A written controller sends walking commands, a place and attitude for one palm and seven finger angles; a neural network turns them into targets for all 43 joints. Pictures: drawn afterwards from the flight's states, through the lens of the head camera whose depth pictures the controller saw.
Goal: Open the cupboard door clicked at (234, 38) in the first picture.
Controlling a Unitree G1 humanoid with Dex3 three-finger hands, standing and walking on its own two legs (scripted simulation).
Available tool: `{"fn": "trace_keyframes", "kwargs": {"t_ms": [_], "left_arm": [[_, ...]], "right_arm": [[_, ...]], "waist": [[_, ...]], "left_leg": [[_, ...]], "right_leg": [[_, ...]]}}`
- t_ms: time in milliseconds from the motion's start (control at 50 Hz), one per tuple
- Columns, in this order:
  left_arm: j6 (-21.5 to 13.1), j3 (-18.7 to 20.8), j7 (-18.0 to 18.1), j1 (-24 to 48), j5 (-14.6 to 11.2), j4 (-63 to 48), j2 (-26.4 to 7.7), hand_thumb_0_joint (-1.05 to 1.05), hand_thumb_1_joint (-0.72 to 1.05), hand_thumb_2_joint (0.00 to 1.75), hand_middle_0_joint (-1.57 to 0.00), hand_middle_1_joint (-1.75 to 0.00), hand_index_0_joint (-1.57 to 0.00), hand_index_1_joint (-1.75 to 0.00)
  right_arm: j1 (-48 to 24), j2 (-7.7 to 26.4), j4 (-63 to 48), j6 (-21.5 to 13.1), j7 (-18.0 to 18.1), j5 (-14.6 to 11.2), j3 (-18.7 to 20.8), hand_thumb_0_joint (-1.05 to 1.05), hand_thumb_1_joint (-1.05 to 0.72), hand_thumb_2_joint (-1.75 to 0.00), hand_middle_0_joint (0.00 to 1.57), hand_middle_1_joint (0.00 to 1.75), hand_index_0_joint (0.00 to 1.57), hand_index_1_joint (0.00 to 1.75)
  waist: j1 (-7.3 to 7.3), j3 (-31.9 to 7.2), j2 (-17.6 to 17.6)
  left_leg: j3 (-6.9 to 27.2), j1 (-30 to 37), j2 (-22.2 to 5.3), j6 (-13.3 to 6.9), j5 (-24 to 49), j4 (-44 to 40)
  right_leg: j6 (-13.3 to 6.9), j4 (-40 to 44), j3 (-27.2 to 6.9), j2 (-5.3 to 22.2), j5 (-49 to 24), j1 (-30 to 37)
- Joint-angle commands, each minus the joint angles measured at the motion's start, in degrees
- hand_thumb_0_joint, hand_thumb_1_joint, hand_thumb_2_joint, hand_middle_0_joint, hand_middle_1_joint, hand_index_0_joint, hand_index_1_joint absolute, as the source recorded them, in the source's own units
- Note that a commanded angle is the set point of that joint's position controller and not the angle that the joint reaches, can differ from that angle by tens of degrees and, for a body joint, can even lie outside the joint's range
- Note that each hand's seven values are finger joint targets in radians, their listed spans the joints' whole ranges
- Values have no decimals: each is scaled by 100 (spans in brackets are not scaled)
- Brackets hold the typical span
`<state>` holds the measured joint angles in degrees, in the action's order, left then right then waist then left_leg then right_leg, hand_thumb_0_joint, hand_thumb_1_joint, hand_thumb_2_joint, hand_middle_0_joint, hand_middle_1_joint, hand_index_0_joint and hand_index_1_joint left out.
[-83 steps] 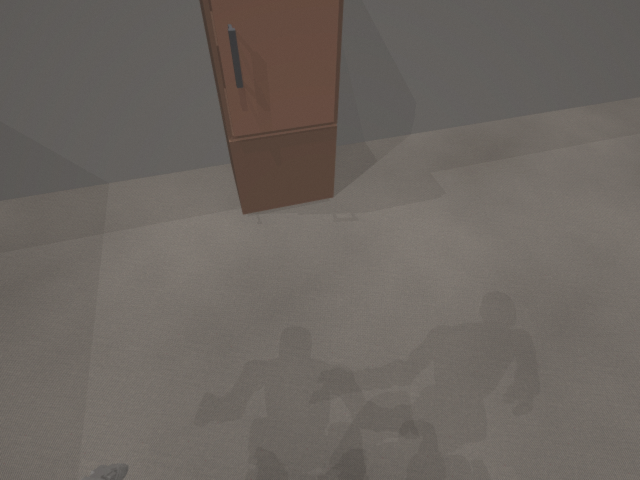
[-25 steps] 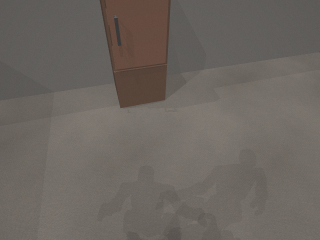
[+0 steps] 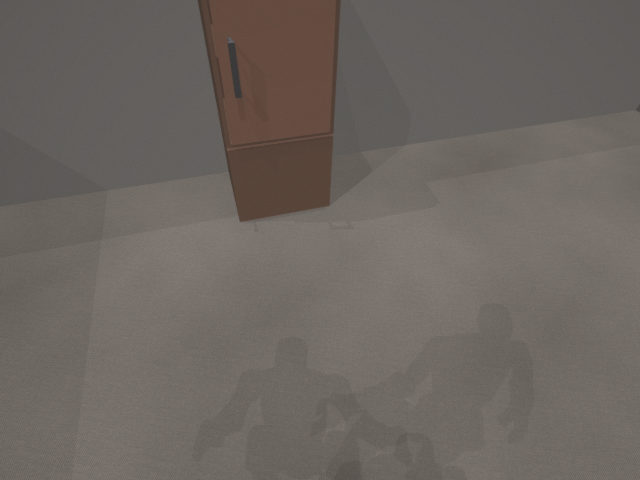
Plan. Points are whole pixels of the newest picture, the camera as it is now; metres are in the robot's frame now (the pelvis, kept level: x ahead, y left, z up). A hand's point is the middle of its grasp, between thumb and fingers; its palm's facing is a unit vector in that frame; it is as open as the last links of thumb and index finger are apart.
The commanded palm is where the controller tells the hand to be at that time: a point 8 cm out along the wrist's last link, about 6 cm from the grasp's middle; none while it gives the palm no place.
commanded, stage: walk to a spot facing it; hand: left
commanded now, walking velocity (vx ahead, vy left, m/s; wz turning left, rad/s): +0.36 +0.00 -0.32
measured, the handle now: (234, 67) +1.28 +0.37 -0.05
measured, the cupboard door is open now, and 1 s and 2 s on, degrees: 0 0 0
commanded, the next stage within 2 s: turn to face it in 1.26 s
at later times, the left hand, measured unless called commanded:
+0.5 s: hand out of the picture +0.05 +0.19 -0.21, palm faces -0.01 -0.99 -0.12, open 7.4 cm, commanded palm none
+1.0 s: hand (279, 279) +0.54 +0.13 -0.19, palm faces -0.33 -0.93 -0.19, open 7.4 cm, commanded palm none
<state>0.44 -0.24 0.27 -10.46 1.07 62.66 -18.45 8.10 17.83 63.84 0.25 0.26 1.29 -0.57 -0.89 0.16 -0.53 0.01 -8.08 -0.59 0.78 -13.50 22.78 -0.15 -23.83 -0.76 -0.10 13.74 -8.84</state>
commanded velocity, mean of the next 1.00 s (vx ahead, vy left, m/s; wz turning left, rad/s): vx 0.36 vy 0.00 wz -0.31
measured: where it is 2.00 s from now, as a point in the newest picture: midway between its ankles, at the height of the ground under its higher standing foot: (348, 380)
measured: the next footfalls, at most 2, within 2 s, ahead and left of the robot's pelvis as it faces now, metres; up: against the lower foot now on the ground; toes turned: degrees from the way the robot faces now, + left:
left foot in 0.48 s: +0.21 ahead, +0.13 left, +0.00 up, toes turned +1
right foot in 0.98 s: +0.47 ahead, -0.11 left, +0.00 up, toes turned -24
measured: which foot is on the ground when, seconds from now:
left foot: down 0.00-0.28, up 0.30-0.46, down 0.48-0.98, up 1.00-1.00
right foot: down 0.00-0.50, up 0.52-0.96, down 0.98-1.00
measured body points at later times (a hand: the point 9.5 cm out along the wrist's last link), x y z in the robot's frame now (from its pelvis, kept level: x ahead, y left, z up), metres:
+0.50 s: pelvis +0.14 +0.03 -0.03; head +0.16 +0.06 +0.42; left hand +0.05 +0.24 -0.19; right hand +0.18 -0.21 -0.17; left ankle +0.17 +0.13 -0.75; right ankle +0.00 -0.11 -0.74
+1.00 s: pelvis +0.36 -0.01 -0.03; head +0.40 -0.01 +0.41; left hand +0.56 +0.18 -0.17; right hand +0.17 -0.16 -0.17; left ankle +0.19 +0.13 -0.70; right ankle +0.44 -0.10 -0.75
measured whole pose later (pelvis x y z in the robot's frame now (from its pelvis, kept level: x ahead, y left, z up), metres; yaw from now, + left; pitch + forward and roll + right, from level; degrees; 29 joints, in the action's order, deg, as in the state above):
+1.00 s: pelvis +0.36 -0.01 -0.03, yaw -18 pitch -2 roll +0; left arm -2.6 3.2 -1.5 -4.4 2.0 53.6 -11.6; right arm 28.4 7.1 67.3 -1.9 1.1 0.9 1.4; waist 1.8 6.6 -0.8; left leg -14.4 0.0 -6.0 1.1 -27.8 47.5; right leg -7.3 -36.8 9.0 -1.1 10.8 -25.2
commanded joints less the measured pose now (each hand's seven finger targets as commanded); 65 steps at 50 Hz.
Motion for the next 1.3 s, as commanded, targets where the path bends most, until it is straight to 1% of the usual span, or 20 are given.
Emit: {"fn": "trace_keyframes", "kwargs": {"t_ms": [0, 120, 220, 280, 320, 380, 440, 460, 480, 500, 540, 600, 780, 840, 920, 960, 980, 1040, 1120, 1280], "left_arm": [[25, 179, -82, -411, 35, -302, -544, 0, 90, 90, -20, -30, -20, -30], [-134, 293, -107, -919, 30, -399, -273, 0, 90, 90, -20, -30, -20, -30], [-319, 386, -37, -1520, 24, -249, -59, 0, 90, 90, -20, -30, -20, -30], [-402, 500, 78, -2583, 50, 132, -352, 0, 90, 90, -20, -30, -20, -30], [-390, 494, 183, -2974, 107, 262, -265, 0, 90, 90, -20, -30, -20, -30], [-395, 431, 223, -2074, 156, 34, -82, 0, 90, 90, -20, -30, -20, -30], [-396, 487, 77, -1128, 6, -158, -130, 0, 90, 90, -20, -30, -20, -30], [-391, 464, 35, -1140, -31, -240, 147, 0, 90, 90, -20, -30, -20, -30], [-387, 431, -13, -1178, -89, -403, 489, 0, 90, 90, -20, -30, -20, -30], [-394, 434, 41, -793, -18, -504, 364, 0, 90, 90, -20, -30, -20, -30], [-347, 388, -25, -455, 55, -513, 593, 0, 90, 90, -20, -30, -20, -30], [-168, 402, -113, -944, 83, -396, 816, 0, 90, 90, -20, -30, -20, -30], [-67, 317, -263, 606, 74, -1088, 826, 0, 90, 90, -20, -30, -20, -30], [-96, 342, -235, 666, 67, -1140, 660, 0, 90, 90, -20, -30, -20, -30], [-210, 515, -160, -1242, 130, -618, 147, 0, 90, 90, -20, -30, -20, -30], [-292, 696, -67, -2025, 3, -418, -782, 0, 90, 90, -20, -30, -20, -30], [-310, 689, -19, -1570, -73, -598, -771, 0, 90, 90, -20, -30, -20, -30], [-370, 494, 72, -475, -37, -804, -103, 0, 90, 90, -20, -30, -20, -30], [-439, 475, 49, -356, 40, -668, 59, 0, 90, 90, -20, -30, -20, -30], [-417, 506, -31, -1064, 23, -463, 4, 0, 90, 90, -20, -30, -20, -30]], "right_arm": [[329, 628, -294, -61, -6, 21, 177, 0, -90, -90, 20, 30, 20, 30], [747, 480, -392, -232, 13, -25, 292, 0, -90, -90, 20, 30, 20, 30], [1126, 213, -364, -420, 79, -51, 335, 0, -90, -90, 20, 30, 20, 30], [252, -198, -733, -466, 58, -68, 278, 0, -90, -90, 20, 30, 20, 30], [-655, -311, -1070, -487, 35, -46, 274, 0, -90, -90, 20, 30, 20, 30], [-348, -388, -1098, -440, -24, -98, 339, 0, -90, -90, 20, 30, 20, 30], [1508, -365, -470, -425, -16, -81, 387, 0, -90, -90, 20, 30, 20, 30], [2422, 89, -162, -460, 58, -38, 516, 0, -90, -90, 20, 30, 20, 30], [3169, 699, -25, -494, 78, 54, 647, 0, -90, -90, 20, 30, 20, 30], [2869, 497, -31, -455, 108, 35, 546, 0, -90, -90, 20, 30, 20, 30], [2002, -26, -310, -495, 129, 37, 430, 0, -90, -90, 20, 30, 20, 30], [1702, -422, -325, -615, 154, 19, 310, 0, -90, -90, 20, 30, 20, 30], [2011, -327, -181, -595, 173, 15, 310, 0, -90, -90, 20, 30, 20, 30], [2081, -152, -88, -530, 179, 4, 347, 0, -90, -90, 20, 30, 20, 30], [1651, 149, -209, -472, 146, -37, 401, 0, -90, -90, 20, 30, 20, 30], [1802, -450, -461, -514, 100, -162, 340, 0, -90, -90, 20, 30, 20, 30], [1456, -287, -575, -499, 72, -108, 382, 0, -90, -90, 20, 30, 20, 30], [1317, -402, -489, -318, 38, 12, 369, 0, -90, -90, 20, 30, 20, 30], [1649, -704, -433, -148, -3, 29, 366, 0, -90, -90, 20, 30, 20, 30], [142, -550, -1012, -326, -82, 5, 377, 0, -90, -90, 20, 30, 20, 30]], "waist": [[47, 763, -6], [39, 752, 181], [-5, 233, 97], [-451, 312, -1190], [-770, 797, -734], [-187, 682, -715], [785, 176, -230], [1084, -242, 761], [1164, -571, 2250], [1015, -52, 1442], [596, 968, 107], [151, 721, 807], [257, 1001, 697], [183, 777, 631], [-766, -331, 619], [-698, -1182, -907], [-667, -935, -595], [46, 97, 230], [405, 180, -54], [-96, 339, -517]], "left_leg": [[408, -741, -543, -258, -2046, -317], [499, -720, -800, -473, -1822, 260], [208, -676, -864, -530, 141, 1403], [-824, -2900, -178, -25, -1427, 3537], [-313, -4045, -464, -32, -2424, 4128], [7, -3018, -654, -100, -2145, 2908], [-927, 607, 39, -76, -34, 1166], [164, 1798, -708, -265, -527, 684], [2675, 1917, -2531, -839, -973, -655], [3295, 1269, -2830, -967, -1086, -1132], [2217, 330, -2627, -1114, -20, -971], [137, 15, -1824, -638, 1324, -853], [-1161, 767, -1427, -553, 3130, -1119], [-1296, 1162, -1605, -588, 4604, -649], [-1552, 534, -1431, -360, 4984, 2333], [-1026, -2359, -134, -1, -1857, 6005], [-142, -2578, -461, -111, -1431, 6117], [-24, -2276, -1000, -28, -679, 5341], [-295, -1711, -997, 141, -428, 3943], [-544, -1852, -573, 179, -113, 1842]], "right_leg": [[-297, 439, -842, 403, 2045, -819], [-507, -343, -905, 250, 1647, -1043], [-676, -1253, -973, 328, -540, -467], [-1397, -116, -2862, 1566, -2898, 1343], [-1807, 22, -3326, 1924, -3368, 1820], [-1370, 55, -2647, 1748, -1787, 619], [-708, -726, -1016, 609, -1361, -1423], [-461, -2265, -625, 180, -1131, -2163], [-163, -4386, 153, -403, 1525, -2822], [-298, -5124, -288, -143, 1618, -3038], [-252, -5485, -215, 453, 888, -3447], [-122, -4999, -43, 528, 280, -2875], [-127, -2053, 867, 341, -788, -2778], [-361, -1591, 1023, 53, -542, -2199], [-714, -782, 1078, -230, -569, 570], [-1918, 201, -3057, 2388, -1652, 2524], [-1849, 622, -2865, 2331, -1174, 1781], [-1421, 1029, -1694, 1779, -181, -323], [-1206, 1210, -815, 1247, -234, -1325], [-1107, 863, -1094, 1137, -897, -344]]}}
